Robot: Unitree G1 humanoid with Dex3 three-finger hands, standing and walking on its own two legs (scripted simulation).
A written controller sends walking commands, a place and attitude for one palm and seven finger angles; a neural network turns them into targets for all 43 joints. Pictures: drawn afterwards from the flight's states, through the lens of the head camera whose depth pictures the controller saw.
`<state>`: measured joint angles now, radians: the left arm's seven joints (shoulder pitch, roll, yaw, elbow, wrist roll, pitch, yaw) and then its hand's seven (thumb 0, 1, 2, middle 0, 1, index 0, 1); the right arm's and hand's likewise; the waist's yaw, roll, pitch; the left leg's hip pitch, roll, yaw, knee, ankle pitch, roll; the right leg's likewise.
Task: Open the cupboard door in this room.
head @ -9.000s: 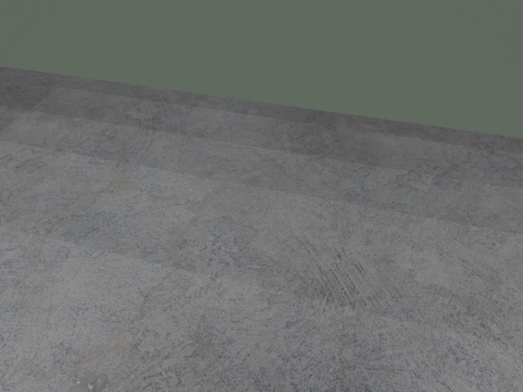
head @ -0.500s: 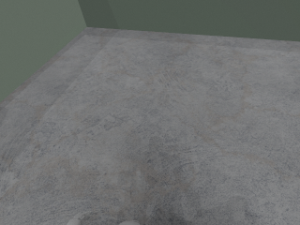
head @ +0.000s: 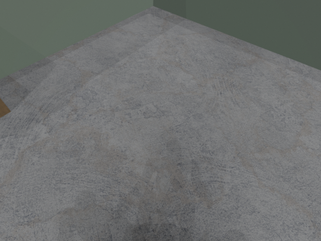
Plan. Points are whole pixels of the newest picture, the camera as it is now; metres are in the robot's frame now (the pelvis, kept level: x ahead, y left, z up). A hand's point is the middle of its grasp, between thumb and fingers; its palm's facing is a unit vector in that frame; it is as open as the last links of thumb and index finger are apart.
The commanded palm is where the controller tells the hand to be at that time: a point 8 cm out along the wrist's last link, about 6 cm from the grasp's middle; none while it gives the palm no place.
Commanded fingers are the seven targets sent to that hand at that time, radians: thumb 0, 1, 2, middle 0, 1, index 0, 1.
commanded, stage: turn or walk to find it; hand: left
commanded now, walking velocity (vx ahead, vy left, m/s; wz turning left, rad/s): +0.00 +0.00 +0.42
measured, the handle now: out of the picture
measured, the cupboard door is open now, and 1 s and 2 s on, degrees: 0 0 0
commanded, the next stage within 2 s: stand and wait in 1.22 s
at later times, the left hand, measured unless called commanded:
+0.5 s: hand out of the picture +0.09 +0.20 -0.13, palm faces +0.17 -0.95 -0.26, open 7.4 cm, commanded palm none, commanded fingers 0.00 0.90 0.90 -0.20 -0.30 -0.20 -0.30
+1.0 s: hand out of the picture -0.12 +0.14 -0.15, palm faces +0.47 -0.84 -0.26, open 7.4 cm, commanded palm none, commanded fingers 0.00 0.90 0.90 -0.20 -0.30 -0.20 -0.30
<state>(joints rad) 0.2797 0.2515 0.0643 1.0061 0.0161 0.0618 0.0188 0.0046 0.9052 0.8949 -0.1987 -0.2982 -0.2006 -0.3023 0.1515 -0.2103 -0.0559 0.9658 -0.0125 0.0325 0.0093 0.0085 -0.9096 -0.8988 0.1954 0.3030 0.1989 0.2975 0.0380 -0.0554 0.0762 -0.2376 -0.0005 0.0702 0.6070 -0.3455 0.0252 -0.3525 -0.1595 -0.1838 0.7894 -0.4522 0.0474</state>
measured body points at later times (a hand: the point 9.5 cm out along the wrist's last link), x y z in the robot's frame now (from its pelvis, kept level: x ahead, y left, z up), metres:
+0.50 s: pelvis -0.02 -0.02 +0.01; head +0.01 -0.03 +0.46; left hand +0.08 +0.25 -0.11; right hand +0.03 -0.26 -0.15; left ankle -0.02 +0.09 -0.73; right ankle +0.00 -0.14 -0.71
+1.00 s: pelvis -0.05 -0.05 +0.01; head -0.01 -0.04 +0.46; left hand -0.14 +0.19 -0.13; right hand +0.12 -0.26 -0.14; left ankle -0.15 +0.07 -0.69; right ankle +0.00 -0.13 -0.73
